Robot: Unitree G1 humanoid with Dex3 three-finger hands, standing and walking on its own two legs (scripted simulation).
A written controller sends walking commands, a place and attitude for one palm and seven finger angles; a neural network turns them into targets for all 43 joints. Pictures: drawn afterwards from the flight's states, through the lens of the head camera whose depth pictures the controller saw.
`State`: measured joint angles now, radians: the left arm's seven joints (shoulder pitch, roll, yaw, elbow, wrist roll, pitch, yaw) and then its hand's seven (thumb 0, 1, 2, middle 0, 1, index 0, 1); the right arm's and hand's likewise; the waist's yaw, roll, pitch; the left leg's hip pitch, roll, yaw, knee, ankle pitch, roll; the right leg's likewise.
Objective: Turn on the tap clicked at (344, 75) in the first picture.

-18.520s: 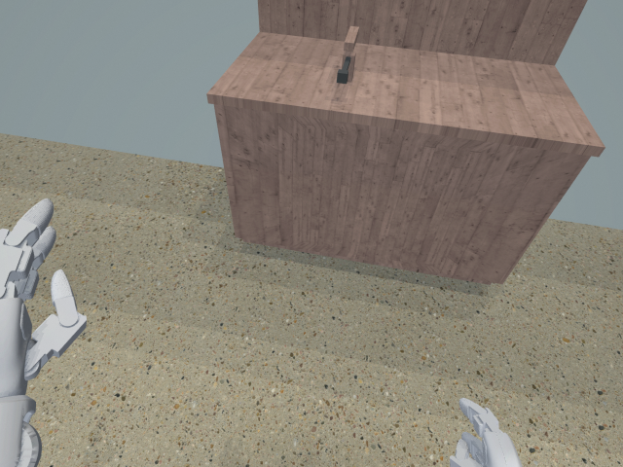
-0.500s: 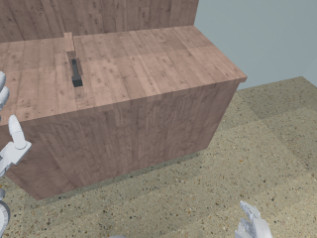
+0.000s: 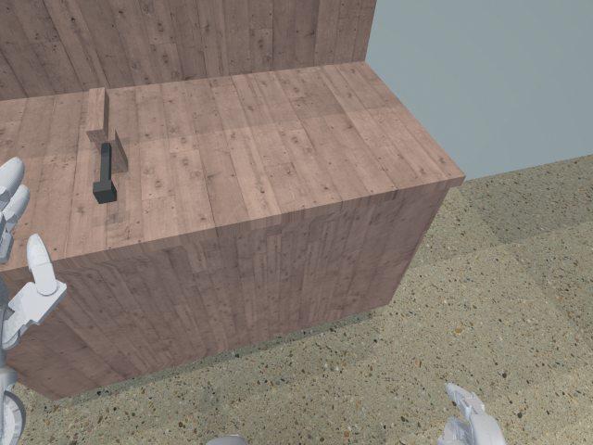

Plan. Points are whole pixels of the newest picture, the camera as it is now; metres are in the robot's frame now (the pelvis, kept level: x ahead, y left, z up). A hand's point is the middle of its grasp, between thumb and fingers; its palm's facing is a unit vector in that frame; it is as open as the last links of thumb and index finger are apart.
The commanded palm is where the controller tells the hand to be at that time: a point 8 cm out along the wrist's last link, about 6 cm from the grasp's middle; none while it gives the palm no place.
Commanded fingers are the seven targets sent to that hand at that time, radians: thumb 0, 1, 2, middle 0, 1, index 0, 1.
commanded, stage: come to a stop and stand still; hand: left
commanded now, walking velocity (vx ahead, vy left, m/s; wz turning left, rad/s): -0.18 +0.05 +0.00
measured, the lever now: (105, 191) +0.47 +0.36 +0.03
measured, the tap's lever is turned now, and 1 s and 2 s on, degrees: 0 0 0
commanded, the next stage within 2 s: look again from close up in 1.00 s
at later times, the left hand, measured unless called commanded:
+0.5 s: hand (79, 269) +0.24 +0.24 +0.17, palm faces +0.40 -0.85 -0.34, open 7.4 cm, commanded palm +0.19 +0.28 +0.18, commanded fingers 0.00 0.90 0.90 -0.20 -0.30 -0.20 -0.30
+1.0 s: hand (41, 279) +0.22 +0.27 +0.17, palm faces +0.41 -0.85 -0.33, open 7.4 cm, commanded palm +0.17 +0.31 +0.18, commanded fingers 0.00 0.90 0.90 -0.20 -0.30 -0.20 -0.30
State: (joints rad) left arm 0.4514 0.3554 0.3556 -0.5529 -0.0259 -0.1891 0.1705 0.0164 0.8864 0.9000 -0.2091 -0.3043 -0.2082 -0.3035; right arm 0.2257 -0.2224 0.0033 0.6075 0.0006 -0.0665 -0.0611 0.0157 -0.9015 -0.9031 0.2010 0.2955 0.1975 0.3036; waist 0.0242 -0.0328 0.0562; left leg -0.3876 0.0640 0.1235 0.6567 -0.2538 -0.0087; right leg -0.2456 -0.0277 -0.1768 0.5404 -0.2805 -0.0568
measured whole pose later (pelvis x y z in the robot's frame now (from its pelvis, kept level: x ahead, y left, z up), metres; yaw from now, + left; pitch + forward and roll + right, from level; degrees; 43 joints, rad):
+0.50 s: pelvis +0.02 +0.00 +0.00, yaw -1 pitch +0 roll -1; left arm 0.45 0.35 0.31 -0.48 -0.06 -0.10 0.16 0.02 0.89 0.90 -0.21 -0.30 -0.21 -0.30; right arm 0.19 -0.19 0.05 0.56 0.00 -0.03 -0.08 0.01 -0.90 -0.90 0.20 0.30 0.20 0.30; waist 0.02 0.01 -0.01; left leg -0.30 0.07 0.11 0.50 -0.20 0.01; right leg -0.18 0.03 -0.12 0.45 -0.26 -0.04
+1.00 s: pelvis +0.01 +0.03 +0.01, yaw -1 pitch -1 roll -2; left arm 0.45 0.35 0.31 -0.47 -0.03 -0.13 0.17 0.02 0.89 0.90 -0.20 -0.30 -0.20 -0.30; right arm 0.25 -0.18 0.04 0.59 0.00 -0.07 -0.07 0.01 -0.90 -0.90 0.20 0.30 0.20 0.30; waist 0.01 0.00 -0.01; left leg -0.28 0.03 0.12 0.44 -0.15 0.05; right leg -0.17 0.00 -0.11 0.38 -0.20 -0.01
